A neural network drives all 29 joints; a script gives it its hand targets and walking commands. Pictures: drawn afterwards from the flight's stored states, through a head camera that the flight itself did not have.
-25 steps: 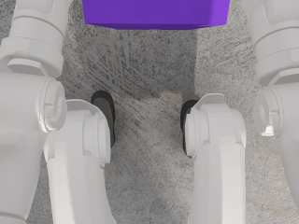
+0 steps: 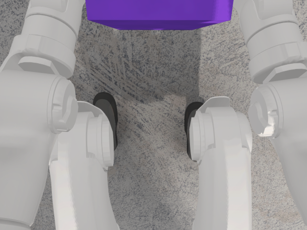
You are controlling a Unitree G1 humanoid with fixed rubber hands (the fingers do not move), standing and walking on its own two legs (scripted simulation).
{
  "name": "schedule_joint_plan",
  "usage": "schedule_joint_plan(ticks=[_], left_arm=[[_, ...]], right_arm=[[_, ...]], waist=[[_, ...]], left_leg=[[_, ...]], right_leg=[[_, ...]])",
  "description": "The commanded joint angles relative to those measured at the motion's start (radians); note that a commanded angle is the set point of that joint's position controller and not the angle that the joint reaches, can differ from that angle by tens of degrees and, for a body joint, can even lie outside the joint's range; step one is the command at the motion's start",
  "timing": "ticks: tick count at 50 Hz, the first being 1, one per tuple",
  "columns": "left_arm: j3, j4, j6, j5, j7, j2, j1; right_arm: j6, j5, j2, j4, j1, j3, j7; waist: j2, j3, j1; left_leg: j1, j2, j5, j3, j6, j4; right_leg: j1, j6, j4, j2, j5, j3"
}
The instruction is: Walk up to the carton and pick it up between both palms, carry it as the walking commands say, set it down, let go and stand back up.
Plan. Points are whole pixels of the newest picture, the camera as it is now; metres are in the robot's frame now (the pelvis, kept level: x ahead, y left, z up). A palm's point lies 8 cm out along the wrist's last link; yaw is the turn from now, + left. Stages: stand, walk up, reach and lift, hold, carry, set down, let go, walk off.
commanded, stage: reach and lift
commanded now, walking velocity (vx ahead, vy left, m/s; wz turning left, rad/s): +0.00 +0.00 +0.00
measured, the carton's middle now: out of the picture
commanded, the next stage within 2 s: none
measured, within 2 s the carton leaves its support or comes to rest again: leaves its support in 0.64 s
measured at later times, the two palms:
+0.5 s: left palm out of the picture +0.57 +0.14 -0.18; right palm out of the picture +0.56 -0.15 -0.19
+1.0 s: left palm out of the picture +0.56 +0.14 -0.12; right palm out of the picture +0.55 -0.15 -0.13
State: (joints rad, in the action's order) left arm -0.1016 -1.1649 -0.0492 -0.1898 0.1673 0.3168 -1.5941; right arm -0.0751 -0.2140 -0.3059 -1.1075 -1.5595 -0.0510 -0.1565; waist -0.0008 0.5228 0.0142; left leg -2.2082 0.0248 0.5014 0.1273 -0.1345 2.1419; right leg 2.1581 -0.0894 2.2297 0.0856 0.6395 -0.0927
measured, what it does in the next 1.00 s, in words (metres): stands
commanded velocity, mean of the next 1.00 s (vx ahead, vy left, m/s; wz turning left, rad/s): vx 0.00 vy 0.00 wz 0.00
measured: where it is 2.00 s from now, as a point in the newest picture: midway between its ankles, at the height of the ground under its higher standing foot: (151, 136)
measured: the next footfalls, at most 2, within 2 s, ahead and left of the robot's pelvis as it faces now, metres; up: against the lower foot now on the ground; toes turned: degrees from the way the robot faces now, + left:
none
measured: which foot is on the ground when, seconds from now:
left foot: down 0.00-1.00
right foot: down 0.00-1.00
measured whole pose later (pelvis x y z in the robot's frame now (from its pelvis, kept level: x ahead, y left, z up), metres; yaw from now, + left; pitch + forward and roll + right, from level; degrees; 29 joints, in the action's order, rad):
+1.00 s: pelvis -0.01 +0.00 +0.02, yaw -2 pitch +30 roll +1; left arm -0.35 -0.83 -0.33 0.01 0.16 0.21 -1.53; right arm -0.34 -0.06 -0.26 -0.84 -1.53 -0.20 -0.16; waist 0.01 0.52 -0.02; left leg -2.10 0.07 0.49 0.16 -0.15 2.07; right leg 2.08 -0.09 2.14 0.11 0.59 -0.09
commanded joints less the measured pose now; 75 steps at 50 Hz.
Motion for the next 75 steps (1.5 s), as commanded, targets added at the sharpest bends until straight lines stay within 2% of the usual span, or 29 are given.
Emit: schedule_joint_plan(ticks=[1,6,9,10,13,14,22,25,29,33,36,40,45,48,52,55,58,66,70,75], left_arm=[[0.161,0.17,-0.041,0.048,-0.228,-0.789,-0.512],[0.144,0.193,-0.097,0.085,-0.303,-0.973,-0.491],[0.139,0.209,-0.113,0.079,-0.322,-1.024,-0.47],[0.14,0.216,-0.116,0.068,-0.325,-1.037,-0.471],[0.135,0.224,-0.123,0.051,-0.333,-1.049,-0.469],[0.139,0.232,-0.124,0.045,-0.335,-1.049,-0.474],[0.188,0.275,-0.131,0.017,-0.34,-1.062,-0.497],[0.225,0.348,-0.131,-0.009,-0.335,-1.076,-0.539],[0.254,0.451,-0.141,-0.038,-0.326,-1.087,-0.591],[0.247,0.485,-0.171,-0.025,-0.32,-1.118,-0.6],[0.237,0.495,-0.198,-0.004,-0.311,-1.136,-0.587],[0.23,0.51,-0.23,0.01,-0.306,-1.148,-0.597],[0.21,0.457,-0.258,0.039,-0.32,-1.152,-0.632],[0.224,0.473,-0.267,0.048,-0.33,-1.16,-0.665],[0.269,0.554,-0.279,0.042,-0.327,-1.159,-0.738],[0.279,0.561,-0.293,0.051,-0.323,-1.178,-0.719],[0.275,0.551,-0.307,0.07,-0.323,-1.201,-0.659],[0.352,0.689,-0.325,0.024,-0.308,-1.241,-0.618],[0.367,0.678,-0.344,0.027,-0.306,-1.245,-0.563],[0.376,0.687,-0.349,0.041,-0.303,-1.235,-0.575]], right_arm=[[-0.021,0.021,0.766,0.217,-0.617,0.18,0.244],[-0.063,0.048,0.908,0.236,-0.593,0.159,0.326],[-0.075,0.044,0.939,0.263,-0.591,0.163,0.347],[-0.079,0.046,0.95,0.271,-0.589,0.166,0.352],[-0.094,0.043,0.973,0.298,-0.587,0.186,0.361],[-0.1,0.044,0.978,0.298,-0.579,0.189,0.361],[-0.116,0.012,1.036,0.343,-0.574,0.234,0.352],[-0.117,-0.018,1.053,0.417,-0.616,0.267,0.341],[-0.131,-0.043,1.088,0.506,-0.668,0.304,0.32],[-0.139,-0.057,1.098,0.585,-0.737,0.323,0.308],[-0.145,-0.066,1.098,0.662,-0.813,0.341,0.297],[-0.164,-0.069,1.079,0.713,-0.899,0.363,0.285],[-0.191,-0.024,1.078,0.631,-0.897,0.319,0.285],[-0.204,0.003,1.097,0.587,-0.852,0.278,0.293],[-0.231,0.012,1.125,0.545,-0.804,0.249,0.308],[-0.243,0.015,1.133,0.546,-0.79,0.245,0.321],[-0.25,0.013,1.147,0.574,-0.787,0.263,0.332],[-0.27,-0.013,1.152,0.729,-0.784,0.359,0.321],[-0.278,-0.013,1.151,0.791,-0.783,0.381,0.306],[-0.293,0.012,1.162,0.736,-0.729,0.356,0.308]], waist=[[-0.001,-1.45,-0.016],[0.015,-1.407,-0.008],[0.013,-1.412,-0.006],[0.0,-1.419,0.007],[-0.035,-1.433,0.01],[-0.042,-1.433,0.02],[-0.036,-1.531,0.003],[-0.027,-1.691,-0.007],[-0.047,-1.915,-0.016],[-0.042,-2.04,-0.047],[-0.038,-2.131,-0.082],[-0.058,-2.174,-0.097],[-0.079,-2.069,-0.052],[-0.053,-2.077,-0.019],[0.005,-2.181,0.0],[0.036,-2.208,-0.008],[0.04,-2.229,-0.031],[-0.018,-2.457,-0.015],[-0.045,-2.461,-0.018],[-0.023,-2.381,-0.016]], left_leg=[[0.699,0.08,-0.269,-0.247,0.087,-0.071],[0.685,0.088,-0.234,-0.247,0.094,-0.064],[0.68,0.094,-0.247,-0.244,0.1,-0.06],[0.678,0.095,-0.257,-0.242,0.104,-0.054],[0.659,0.099,-0.275,-0.243,0.11,-0.044],[0.655,0.098,-0.277,-0.243,0.111,-0.041],[0.656,0.098,-0.319,-0.258,0.113,-0.042],[0.715,0.099,-0.368,-0.266,0.11,-0.041],[0.776,0.104,-0.423,-0.283,0.105,-0.044],[0.81,0.101,-0.424,-0.288,0.1,-0.069],[0.847,0.101,-0.425,-0.289,0.099,-0.097],[0.858,0.103,-0.386,-0.29,0.102,-0.131],[0.788,0.099,-0.264,-0.284,0.102,-0.167],[0.815,0.099,-0.241,-0.277,0.1,-0.186],[0.918,0.1,-0.268,-0.272,0.094,-0.201],[0.966,0.099,-0.292,-0.274,0.088,-0.213],[0.984,0.104,-0.32,-0.279,0.086,-0.222],[1.086,0.12,-0.478,-0.271,0.085,-0.227],[1.086,0.125,-0.478,-0.264,0.089,-0.26],[1.072,0.125,-0.411,-0.258,0.089,-0.308]], right_leg=[[-0.511,0.028,-0.231,0.042,-0.321,0.175],[-0.44,0.04,-0.217,0.046,-0.269,0.191],[-0.414,0.042,-0.211,0.045,-0.274,0.2],[-0.412,0.043,-0.209,0.044,-0.284,0.203],[-0.435,0.039,-0.21,0.04,-0.308,0.202],[-0.439,0.04,-0.213,0.039,-0.311,0.2],[-0.52,0.039,-0.218,0.044,-0.39,0.197],[-0.61,0.038,-0.217,0.047,-0.453,0.195],[-0.757,0.031,-0.225,0.052,-0.538,0.193],[-0.815,0.033,-0.236,0.058,-0.548,0.196],[-0.851,0.03,-0.245,0.063,-0.537,0.205],[-0.864,0.026,-0.274,0.063,-0.475,0.208],[-0.814,0.029,-0.328,0.055,-0.354,0.209],[-0.791,0.034,-0.346,0.056,-0.332,0.215],[-0.777,0.04,-0.352,0.058,-0.348,0.224],[-0.76,0.043,-0.357,0.06,-0.358,0.228],[-0.772,0.04,-0.365,0.062,-0.381,0.228],[-0.94,0.028,-0.374,0.077,-0.545,0.227],[-0.992,0.025,-0.406,0.082,-0.561,0.221],[-0.961,0.029,-0.452,0.08,-0.498,0.213]])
